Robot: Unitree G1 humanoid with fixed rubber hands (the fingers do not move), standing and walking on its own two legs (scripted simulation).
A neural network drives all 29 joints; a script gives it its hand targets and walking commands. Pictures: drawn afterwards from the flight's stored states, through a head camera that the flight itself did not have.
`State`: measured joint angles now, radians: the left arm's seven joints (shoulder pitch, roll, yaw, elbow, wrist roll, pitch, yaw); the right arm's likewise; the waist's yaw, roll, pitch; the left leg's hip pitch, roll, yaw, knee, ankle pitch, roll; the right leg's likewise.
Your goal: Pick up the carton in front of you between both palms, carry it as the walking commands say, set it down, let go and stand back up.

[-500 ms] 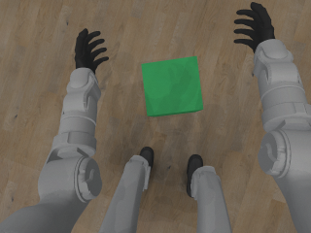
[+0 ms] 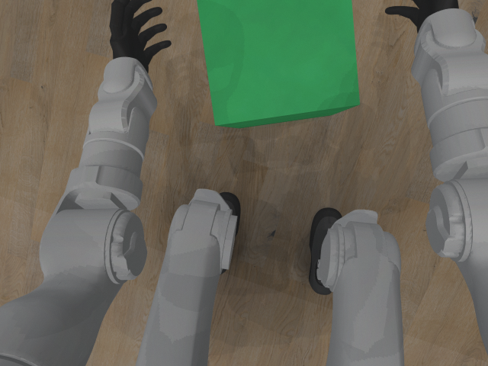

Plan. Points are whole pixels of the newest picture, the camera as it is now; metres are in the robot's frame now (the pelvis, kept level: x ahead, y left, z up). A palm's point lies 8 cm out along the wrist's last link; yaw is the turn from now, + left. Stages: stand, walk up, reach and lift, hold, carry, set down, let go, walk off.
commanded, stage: reach and lift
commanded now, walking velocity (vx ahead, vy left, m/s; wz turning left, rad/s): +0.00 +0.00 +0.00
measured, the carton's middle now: (278, 64) +0.53 +0.02 -0.32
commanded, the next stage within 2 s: none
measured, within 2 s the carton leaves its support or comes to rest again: leaves its support in 1.04 s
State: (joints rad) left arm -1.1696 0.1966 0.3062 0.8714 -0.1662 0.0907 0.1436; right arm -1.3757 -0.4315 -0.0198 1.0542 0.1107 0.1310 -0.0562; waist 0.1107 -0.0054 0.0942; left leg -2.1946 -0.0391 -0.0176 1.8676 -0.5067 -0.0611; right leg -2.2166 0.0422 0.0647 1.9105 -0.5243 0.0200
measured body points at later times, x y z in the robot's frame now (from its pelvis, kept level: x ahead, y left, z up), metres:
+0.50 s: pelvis +0.00 +0.00 -0.08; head +0.37 -0.02 +0.16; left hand +0.52 +0.21 -0.26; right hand +0.58 -0.15 -0.26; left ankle +0.11 +0.13 -0.41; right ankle +0.10 -0.12 -0.41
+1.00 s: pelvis -0.01 +0.00 -0.08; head +0.36 -0.02 +0.17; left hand +0.53 +0.18 -0.25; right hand +0.58 -0.12 -0.26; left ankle +0.11 +0.13 -0.41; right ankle +0.10 -0.12 -0.41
